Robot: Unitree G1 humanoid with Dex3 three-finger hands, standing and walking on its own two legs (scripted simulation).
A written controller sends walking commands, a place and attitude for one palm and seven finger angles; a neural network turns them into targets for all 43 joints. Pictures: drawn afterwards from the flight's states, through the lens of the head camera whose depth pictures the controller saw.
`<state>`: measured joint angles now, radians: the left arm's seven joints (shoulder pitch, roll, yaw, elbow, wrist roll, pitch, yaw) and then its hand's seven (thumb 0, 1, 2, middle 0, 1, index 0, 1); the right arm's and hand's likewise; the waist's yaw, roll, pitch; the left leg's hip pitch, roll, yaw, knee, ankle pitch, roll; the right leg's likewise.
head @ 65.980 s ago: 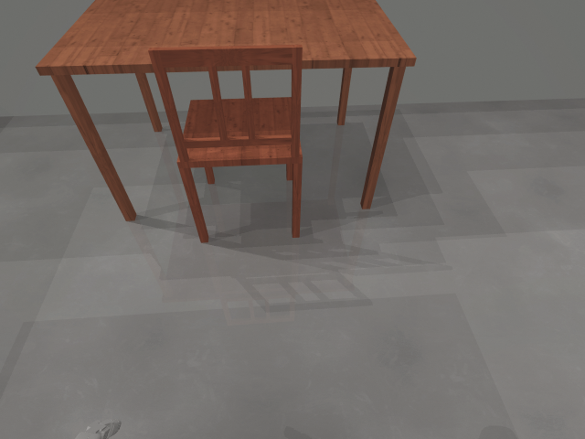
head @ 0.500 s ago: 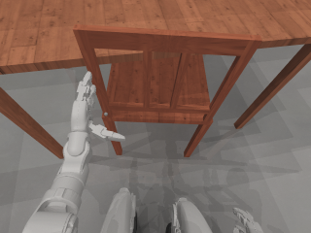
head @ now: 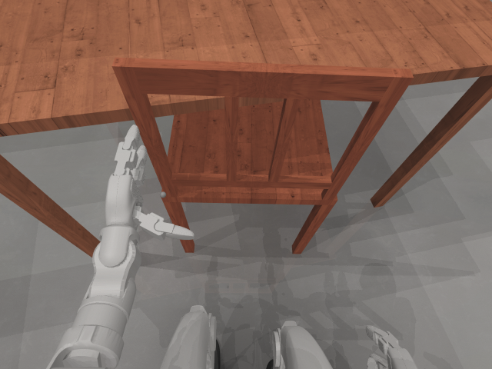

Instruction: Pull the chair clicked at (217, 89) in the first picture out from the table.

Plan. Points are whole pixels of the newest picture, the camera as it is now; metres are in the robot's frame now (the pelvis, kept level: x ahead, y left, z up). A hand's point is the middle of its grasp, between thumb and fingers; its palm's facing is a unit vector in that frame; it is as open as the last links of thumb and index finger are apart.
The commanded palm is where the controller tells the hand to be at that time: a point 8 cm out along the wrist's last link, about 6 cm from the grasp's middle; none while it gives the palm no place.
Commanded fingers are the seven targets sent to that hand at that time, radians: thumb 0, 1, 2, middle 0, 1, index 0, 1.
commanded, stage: aim the fingers beside a spindle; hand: left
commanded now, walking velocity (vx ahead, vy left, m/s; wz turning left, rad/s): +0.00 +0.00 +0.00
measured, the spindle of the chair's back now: (231, 143) +0.50 +0.03 +0.01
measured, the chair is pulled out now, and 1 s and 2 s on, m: -0.07 -0.07 -0.07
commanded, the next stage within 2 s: none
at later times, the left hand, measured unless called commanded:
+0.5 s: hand (160, 219) +0.34 +0.14 +0.02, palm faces +0.03 -1.00 -0.03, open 16.9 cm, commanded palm +0.32 +0.20 +0.02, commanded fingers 0.00 -0.50 0.30 -0.06 -0.08 -0.06 -0.08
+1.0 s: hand (155, 222) +0.34 +0.15 +0.02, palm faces +0.03 -1.00 -0.05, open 16.9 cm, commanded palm +0.31 +0.20 +0.02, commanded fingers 0.00 -0.50 0.30 -0.06 -0.08 -0.06 -0.08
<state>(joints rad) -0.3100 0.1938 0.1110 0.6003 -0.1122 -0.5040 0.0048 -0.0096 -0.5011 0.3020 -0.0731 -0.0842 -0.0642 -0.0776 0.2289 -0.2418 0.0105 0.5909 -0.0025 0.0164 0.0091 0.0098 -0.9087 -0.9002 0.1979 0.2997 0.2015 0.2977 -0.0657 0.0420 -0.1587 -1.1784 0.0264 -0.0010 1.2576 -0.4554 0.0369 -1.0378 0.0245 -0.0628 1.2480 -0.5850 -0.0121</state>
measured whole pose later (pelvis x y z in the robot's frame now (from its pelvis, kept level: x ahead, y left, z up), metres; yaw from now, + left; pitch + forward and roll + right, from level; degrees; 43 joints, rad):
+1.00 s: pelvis +0.01 -0.02 +0.00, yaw +1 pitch +21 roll -3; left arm -0.04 0.21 0.10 0.31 -0.17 -0.46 -0.08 -0.01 -0.50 0.30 -0.07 -0.08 -0.06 -0.08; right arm 0.18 -0.24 0.00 0.55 0.01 -0.01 -0.02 0.01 -0.91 -0.90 0.20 0.30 0.20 0.30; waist -0.04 0.04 -0.16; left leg -1.17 0.03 -0.03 1.29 -0.49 0.01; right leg -1.02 0.03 -0.09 1.28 -0.62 -0.04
